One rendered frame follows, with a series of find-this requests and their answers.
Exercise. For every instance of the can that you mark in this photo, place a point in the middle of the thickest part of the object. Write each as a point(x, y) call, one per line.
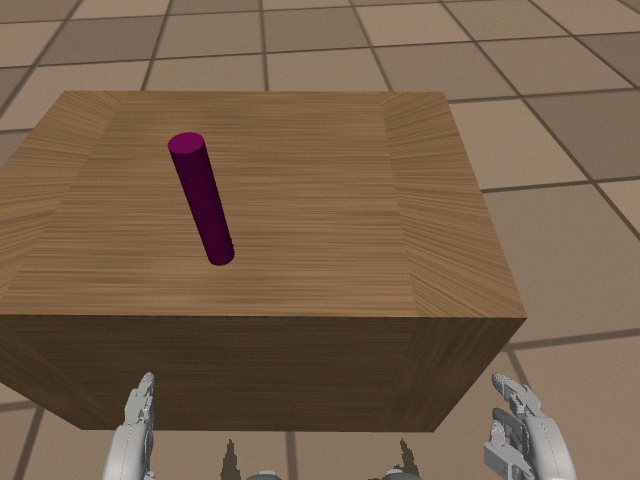
point(191, 160)

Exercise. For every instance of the left robot hand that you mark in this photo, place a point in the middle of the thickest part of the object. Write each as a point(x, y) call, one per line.
point(128, 456)

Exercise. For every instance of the right robot hand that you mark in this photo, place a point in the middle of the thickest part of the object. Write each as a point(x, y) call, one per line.
point(537, 449)

